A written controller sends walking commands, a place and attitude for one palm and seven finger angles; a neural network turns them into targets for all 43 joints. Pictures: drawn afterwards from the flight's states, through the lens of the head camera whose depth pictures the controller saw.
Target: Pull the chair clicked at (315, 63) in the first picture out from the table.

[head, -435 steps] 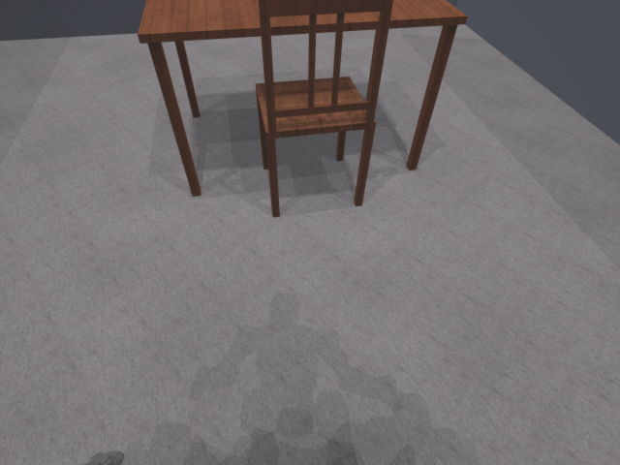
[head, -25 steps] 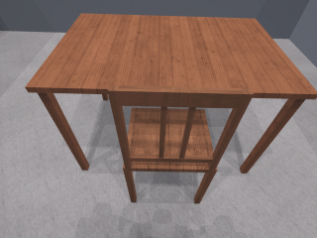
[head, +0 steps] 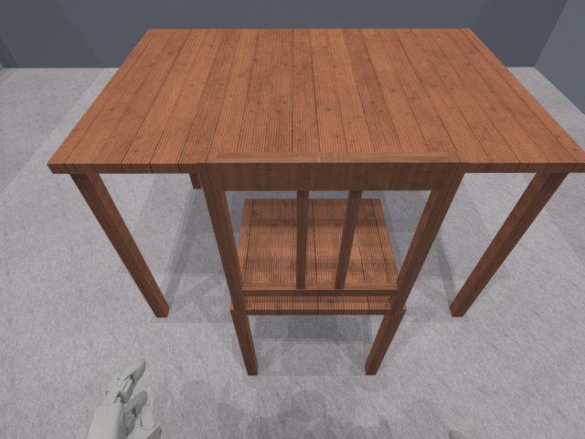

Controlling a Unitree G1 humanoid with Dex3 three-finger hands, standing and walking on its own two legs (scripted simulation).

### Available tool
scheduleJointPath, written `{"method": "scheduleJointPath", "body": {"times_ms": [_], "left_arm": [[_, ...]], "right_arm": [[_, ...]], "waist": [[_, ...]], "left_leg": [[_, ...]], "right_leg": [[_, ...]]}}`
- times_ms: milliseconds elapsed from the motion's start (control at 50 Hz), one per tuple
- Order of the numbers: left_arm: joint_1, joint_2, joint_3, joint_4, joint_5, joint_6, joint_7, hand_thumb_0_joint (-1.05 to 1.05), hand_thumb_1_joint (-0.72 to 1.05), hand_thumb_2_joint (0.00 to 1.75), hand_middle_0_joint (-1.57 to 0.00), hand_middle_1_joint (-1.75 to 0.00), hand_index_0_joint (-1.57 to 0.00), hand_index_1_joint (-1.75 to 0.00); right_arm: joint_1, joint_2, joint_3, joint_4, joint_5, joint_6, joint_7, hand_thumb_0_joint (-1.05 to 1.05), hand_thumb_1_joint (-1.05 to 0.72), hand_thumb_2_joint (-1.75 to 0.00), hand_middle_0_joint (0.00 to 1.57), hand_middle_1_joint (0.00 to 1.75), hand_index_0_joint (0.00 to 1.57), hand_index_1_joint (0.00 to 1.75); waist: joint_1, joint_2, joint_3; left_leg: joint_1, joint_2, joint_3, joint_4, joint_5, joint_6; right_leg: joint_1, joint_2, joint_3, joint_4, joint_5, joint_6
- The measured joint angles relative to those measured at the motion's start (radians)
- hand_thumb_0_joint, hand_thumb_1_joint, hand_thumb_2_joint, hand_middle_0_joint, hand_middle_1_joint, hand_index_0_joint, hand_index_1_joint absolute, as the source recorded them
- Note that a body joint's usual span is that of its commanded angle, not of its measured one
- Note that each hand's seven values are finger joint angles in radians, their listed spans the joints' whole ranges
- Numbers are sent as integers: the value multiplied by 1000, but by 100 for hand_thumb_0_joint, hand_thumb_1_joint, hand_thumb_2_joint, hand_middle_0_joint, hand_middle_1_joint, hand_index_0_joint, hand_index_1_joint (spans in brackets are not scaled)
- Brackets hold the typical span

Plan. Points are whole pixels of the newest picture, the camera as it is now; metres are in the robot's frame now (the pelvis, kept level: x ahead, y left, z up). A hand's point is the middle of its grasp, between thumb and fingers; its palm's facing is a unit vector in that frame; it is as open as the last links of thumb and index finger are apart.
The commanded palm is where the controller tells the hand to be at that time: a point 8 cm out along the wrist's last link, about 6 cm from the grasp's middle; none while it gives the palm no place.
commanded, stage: raise the hand toward the chair's back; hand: left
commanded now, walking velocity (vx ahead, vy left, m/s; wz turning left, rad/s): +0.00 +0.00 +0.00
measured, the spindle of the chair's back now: (301, 244) +0.48 +0.00 -0.07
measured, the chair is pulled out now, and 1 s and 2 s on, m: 0.00 0.00 0.00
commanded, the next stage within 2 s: aim the fingers beside a spindle in 1.92 s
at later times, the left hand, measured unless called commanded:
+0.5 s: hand (196, 416) +0.17 +0.14 -0.04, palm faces +0.03 -1.00 -0.06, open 11.5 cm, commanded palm +0.15 +0.20 -0.04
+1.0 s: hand (176, 388) +0.20 +0.17 -0.03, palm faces +0.06 -1.00 -0.03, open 15.7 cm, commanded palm +0.18 +0.23 -0.03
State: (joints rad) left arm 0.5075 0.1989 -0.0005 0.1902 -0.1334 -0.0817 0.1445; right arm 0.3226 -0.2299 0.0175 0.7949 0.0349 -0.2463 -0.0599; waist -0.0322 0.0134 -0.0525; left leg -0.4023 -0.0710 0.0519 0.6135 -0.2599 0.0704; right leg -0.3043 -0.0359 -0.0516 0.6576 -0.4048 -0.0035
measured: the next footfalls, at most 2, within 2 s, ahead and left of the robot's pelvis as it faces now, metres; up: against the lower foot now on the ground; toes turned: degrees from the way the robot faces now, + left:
none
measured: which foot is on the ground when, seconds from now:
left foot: down 0.00-1.00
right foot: down 0.00-1.00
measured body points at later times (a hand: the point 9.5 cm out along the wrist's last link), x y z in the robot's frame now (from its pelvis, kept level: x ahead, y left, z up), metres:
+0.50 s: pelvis -0.04 -0.05 -0.09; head +0.03 -0.05 +0.35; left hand +0.16 +0.19 -0.03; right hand +0.17 -0.27 -0.18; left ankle +0.04 +0.07 -0.72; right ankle -0.03 -0.12 -0.72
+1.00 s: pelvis -0.02 -0.02 -0.07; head +0.04 -0.01 +0.38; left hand +0.19 +0.22 -0.03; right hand +0.15 -0.28 -0.15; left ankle +0.04 +0.07 -0.72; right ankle -0.03 -0.11 -0.72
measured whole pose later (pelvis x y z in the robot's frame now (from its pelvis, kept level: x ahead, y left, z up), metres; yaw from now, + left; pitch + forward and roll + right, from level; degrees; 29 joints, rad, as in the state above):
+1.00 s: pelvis -0.02 -0.02 -0.07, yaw -1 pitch +16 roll -3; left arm 0.39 0.21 0.15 0.06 -0.27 -0.49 -0.18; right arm 0.19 -0.25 -0.03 0.57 0.03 -0.18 -0.07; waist -0.02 0.03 -0.15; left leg -0.96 0.02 0.01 1.13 -0.44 0.04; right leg -0.82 0.04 -0.10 1.10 -0.56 -0.05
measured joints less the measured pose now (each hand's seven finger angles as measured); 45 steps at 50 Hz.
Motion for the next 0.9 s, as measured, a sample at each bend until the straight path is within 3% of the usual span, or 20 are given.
{"method": "scheduleJointPath", "body": {"times_ms": [60, 120, 160, 220, 280, 360, 420, 460, 520, 580, 620, 700, 780, 900], "left_arm": [[-111, -32, 36, -38, -22, -195, -81, 4, 86, 85, -19, -29, -18, -28], [-161, -70, 55, -51, -53, -388, -235, 2, 78, 83, -18, -28, -17, -27], [-152, -78, 58, -64, -53, -442, -314, 2, 73, 81, -18, -27, -17, -27], [-90, -69, 56, -95, -61, -396, -346, 1, 65, 78, -18, -26, -17, -26], [-10, -50, 76, -140, -65, -344, -297, 1, 57, 75, -18, -25, -17, -25], [50, -17, 123, -207, -80, -410, -255, 1, 47, 71, -17, -24, -16, -24], [5, 1, 141, -217, -111, -472, -306, 1, 40, 68, -15, -23, -15, -22], [-46, 12, 141, -204, -129, -466, -358, 1, 35, 67, -15, -22, -14, -22], [-113, 25, 140, -166, -145, -389, -418, 1, 28, 64, -14, -21, -13, -21], [-132, 23, 157, -141, -154, -307, -414, 1, 21, 61, -14, -20, -13, -19], [-120, 11, 172, -140, -154, -291, -386, 1, 16, 59, -13, -19, -13, -19], [-91, -5, 191, -141, -145, -342, -341, 1, 7, 55, -12, -17, -12, -17], [-87, -4, 186, -123, -141, -401, -343, 0, -2, 51, -11, -16, -11, -16], [-103, 6, 161, -112, -143, -414, -347, 0, -16, 45, -10, -14, -9, -14]], "right_arm": [[-65, -20, -20, -71, -22, -12, 19, 1, -91, -90, 20, 30, 21, 30], [-129, -16, -48, -146, -31, -3, 53, 1, -91, -90, 20, 30, 21, 30], [-164, -16, -65, -206, -30, 22, 67, 1, -91, -90, 20, 30, 21, 30], [-196, -17, -73, -289, -18, 75, 60, 1, -91, -90, 20, 30, 20, 30], [-207, -9, -70, -335, -18, 103, 39, 1, -91, -90, 20, 30, 20, 30], [-195, 11, -47, -325, -26, 99, 18, 1, -91, -90, 20, 30, 20, 30], [-189, 16, -17, -283, -24, 80, 9, 1, -91, -90, 20, 30, 20, 30], [-182, 21, 0, -255, -16, 75, 3, 1, -90, -90, 20, 30, 21, 30], [-160, 33, 13, -223, -1, 85, -7, 1, -90, -90, 20, 30, 21, 30], [-130, 42, 7, -202, 6, 99, -14, 1, -90, -90, 20, 30, 21, 30], [-108, 43, -5, -192, 6, 103, -16, 1, -90, -90, 20, 30, 21, 30], [-75, 25, -33, -175, 1, 96, -17, 2, -90, -90, 20, 30, 21, 30], [-73, -8, -52, -169, 0, 84, -15, 2, -90, -90, 20, 30, 21, 30], [-103, -29, -60, -190, -1, 69, -16, 2, -91, -90, 20, 30, 20, 30]], "waist": [[-6, 11, -63], [3, -16, -118], [11, -31, -128], [26, -45, -127], [49, -41, -118], [72, -19, -121], [77, 9, -115], [75, 22, -110], [61, 31, -103], [37, 33, -99], [23, 31, -99], [9, 25, -105], [6, 24, -105], [10, 20, -96]], "left_leg": [[-166, 23, -3, 145, -48, -12], [-339, 54, 6, 308, -107, -17], [-423, 70, 4, 400, -120, -26], [-502, 79, -6, 507, -184, -38], [-550, 89, -31, 564, -206, -51], [-600, 96, -76, 604, -214, -69], [-638, 98, -104, 629, -213, -77], [-654, 100, -109, 636, -211, -79], [-651, 102, -101, 625, -206, -81], [-620, 104, -82, 592, -200, -81], [-594, 104, -68, 564, -195, -78], [-562, 102, -47, 520, -184, -68], [-563, 97, -42, 513, -182, -58], [-568, 93, -40, 519, -184, -42]], "right_leg": [[-159, 17, -6, 129, -33, -8], [-334, 41, 0, 289, -90, -25], [-416, 53, -2, 379, -109, -38], [-492, 61, -13, 486, -173, -53], [-529, 72, -38, 533, -194, -68], [-557, 84, -81, 549, -204, -84], [-582, 90, -109, 560, -205, -92], [-596, 92, -114, 567, -204, -93], [-600, 92, -105, 563, -200, -90], [-580, 92, -85, 540, -191, -86], [-563, 91, -70, 518, -183, -81], [-539, 88, -50, 480, -169, -73], [-539, 84, -44, 470, -163, -67], [-537, 79, -43, 464, -159, -54]]}}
